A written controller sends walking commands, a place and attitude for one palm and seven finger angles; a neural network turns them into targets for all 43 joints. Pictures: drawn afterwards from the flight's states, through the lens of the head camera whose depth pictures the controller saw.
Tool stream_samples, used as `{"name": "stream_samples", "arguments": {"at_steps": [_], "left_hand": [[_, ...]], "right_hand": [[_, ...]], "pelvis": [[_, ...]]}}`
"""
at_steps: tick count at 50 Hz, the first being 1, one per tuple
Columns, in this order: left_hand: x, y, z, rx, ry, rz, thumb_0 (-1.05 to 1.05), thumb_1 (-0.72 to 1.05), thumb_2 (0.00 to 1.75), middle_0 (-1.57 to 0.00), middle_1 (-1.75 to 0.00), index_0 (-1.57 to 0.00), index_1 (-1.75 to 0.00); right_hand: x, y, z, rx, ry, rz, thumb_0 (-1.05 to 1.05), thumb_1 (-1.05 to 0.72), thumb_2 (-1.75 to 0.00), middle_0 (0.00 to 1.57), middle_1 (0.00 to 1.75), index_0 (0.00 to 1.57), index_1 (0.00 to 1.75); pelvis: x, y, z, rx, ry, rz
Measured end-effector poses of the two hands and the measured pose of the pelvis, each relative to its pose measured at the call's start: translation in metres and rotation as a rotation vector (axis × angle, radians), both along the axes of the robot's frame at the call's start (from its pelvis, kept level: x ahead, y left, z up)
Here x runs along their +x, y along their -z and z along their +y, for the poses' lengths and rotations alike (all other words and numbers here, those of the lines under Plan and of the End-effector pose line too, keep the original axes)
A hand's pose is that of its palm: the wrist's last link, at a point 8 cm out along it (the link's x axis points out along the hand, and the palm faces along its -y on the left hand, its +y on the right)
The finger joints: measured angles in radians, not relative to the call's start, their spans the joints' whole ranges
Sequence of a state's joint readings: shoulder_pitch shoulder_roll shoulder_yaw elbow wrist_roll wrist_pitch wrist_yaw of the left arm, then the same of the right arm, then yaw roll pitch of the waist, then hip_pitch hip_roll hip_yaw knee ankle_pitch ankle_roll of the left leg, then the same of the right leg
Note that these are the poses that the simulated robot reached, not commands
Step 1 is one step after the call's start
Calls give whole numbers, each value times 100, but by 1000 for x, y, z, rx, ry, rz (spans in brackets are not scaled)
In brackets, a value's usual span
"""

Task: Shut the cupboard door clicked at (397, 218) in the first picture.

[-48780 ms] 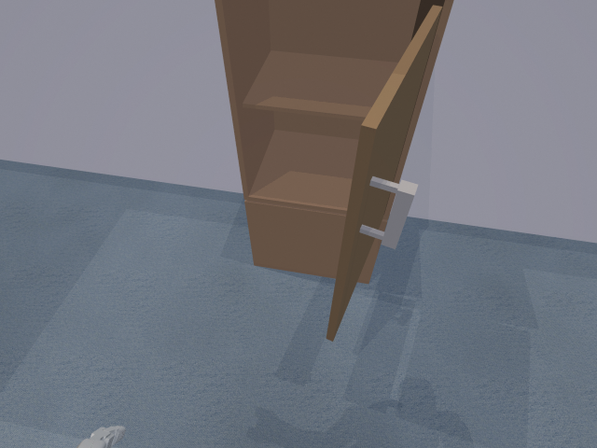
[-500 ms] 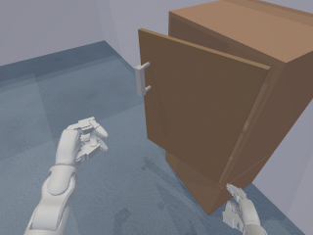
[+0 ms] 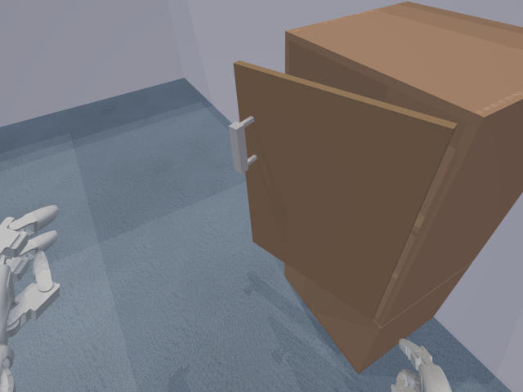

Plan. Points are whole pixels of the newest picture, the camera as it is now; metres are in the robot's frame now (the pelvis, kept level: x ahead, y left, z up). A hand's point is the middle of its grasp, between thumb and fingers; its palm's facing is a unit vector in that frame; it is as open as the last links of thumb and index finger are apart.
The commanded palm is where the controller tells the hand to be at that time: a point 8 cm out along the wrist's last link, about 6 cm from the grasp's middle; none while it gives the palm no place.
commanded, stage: draw the hand back to the body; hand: left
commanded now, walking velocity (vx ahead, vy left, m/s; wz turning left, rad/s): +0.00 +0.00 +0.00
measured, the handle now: (245, 144) +0.62 +0.12 +0.06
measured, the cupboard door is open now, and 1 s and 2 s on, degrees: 19 19 19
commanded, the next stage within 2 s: step back with the hand held close in 0.34 s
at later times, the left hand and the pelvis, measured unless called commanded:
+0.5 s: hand (59, 284) +0.19 +0.27 +0.16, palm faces +0.44 -0.79 -0.42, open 7.4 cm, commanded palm +0.14 +0.30 +0.17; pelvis +0.00 +0.00 +0.00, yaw +0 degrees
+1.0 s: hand (13, 315) +0.15 +0.30 +0.16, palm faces +0.40 -0.76 -0.51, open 7.4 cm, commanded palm +0.09 +0.32 +0.17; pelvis -0.06 +0.03 -0.02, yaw -1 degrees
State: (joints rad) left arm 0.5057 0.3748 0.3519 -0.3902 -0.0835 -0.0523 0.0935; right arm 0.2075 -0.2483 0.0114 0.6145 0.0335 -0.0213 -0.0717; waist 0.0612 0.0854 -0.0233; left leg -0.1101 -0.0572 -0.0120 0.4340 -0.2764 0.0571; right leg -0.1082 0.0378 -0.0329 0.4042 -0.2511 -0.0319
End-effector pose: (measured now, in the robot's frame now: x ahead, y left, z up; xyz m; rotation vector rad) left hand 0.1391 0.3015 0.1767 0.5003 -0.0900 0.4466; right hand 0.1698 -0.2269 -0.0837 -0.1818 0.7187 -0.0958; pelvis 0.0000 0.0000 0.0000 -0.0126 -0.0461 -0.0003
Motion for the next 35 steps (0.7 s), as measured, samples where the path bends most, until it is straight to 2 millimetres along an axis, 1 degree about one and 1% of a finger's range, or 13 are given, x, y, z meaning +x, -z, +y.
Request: {"name": "stream_samples", "arguments": {"at_steps": [2, 4, 9, 11, 13, 17, 21, 25, 30, 35], "left_hand": [[-6, -2, 4, 10, -24, -8, 2, 89, 90, -34, -44, -34, -44], [-9, 1, 5, -2, -43, -11, 2, 89, 90, -30, -40, -30, -40], [-5, 14, 0, -60, -46, 1, 2, 89, 90, -24, -34, -24, -34], [-2, 17, -4, -73, -31, 1, 2, 89, 90, -23, -32, -23, -32], [1, 15, -7, -71, -14, -6, 2, 89, 90, -22, -32, -22, -31], [4, 6, -8, -43, 9, -32, 2, 89, 90, -22, -31, -21, -30], [6, 0, -4, -19, 8, -38, 2, 89, 90, -21, -30, -21, -30], [6, 3, -1, -21, 2, -17, 2, 89, 90, -21, -30, -21, -30], [7, 8, 7, 9, 9, -12, 2, 89, 90, -21, -30, -21, -30], [6, 14, 10, 20, 49, 11, 2, 89, 90, -21, -30, -21, -30]], "right_hand": [[5, -2, -1, -3, -6, -17, 1, -90, -90, 20, 30, 20, 30], [9, -4, 0, -6, -16, -31, 1, -90, -90, 20, 30, 20, 30], [15, -6, 5, -8, -36, -46, 1, -90, -90, 20, 30, 20, 30], [15, -8, 7, -6, -37, -51, 1, -90, -90, 20, 30, 20, 30], [15, -9, 9, -4, -38, -58, 1, -90, -90, 20, 30, 20, 30], [14, -10, 12, 7, -35, -66, 1, -90, -90, 20, 30, 20, 30], [10, -6, 13, 20, -30, -54, 1, -90, -90, 20, 30, 20, 30], [4, -2, 11, 21, -22, -24, 1, -90, -90, 20, 30, 20, 30], [-6, 3, 1, -13, 11, 30, 1, -90, -89, 20, 30, 20, 30], [-18, 5, -9, -57, 66, 72, 1, -90, -89, 20, 30, 20, 30]], "pelvis": [[0, 0, 0, 0, -3, -1], [-2, 0, 0, 1, -7, -1], [-5, 0, -1, 3, -12, 3], [-4, 0, -2, 4, -10, 3], [-3, 0, -2, 3, -8, 2], [-1, 0, -3, 2, -4, -3], [-1, 0, -2, 1, 1, -5], [-2, 0, -1, 0, 1, 5], [-6, 3, 3, -13, -12, 47], [-10, 7, 13, -12, -9, 69]]}}
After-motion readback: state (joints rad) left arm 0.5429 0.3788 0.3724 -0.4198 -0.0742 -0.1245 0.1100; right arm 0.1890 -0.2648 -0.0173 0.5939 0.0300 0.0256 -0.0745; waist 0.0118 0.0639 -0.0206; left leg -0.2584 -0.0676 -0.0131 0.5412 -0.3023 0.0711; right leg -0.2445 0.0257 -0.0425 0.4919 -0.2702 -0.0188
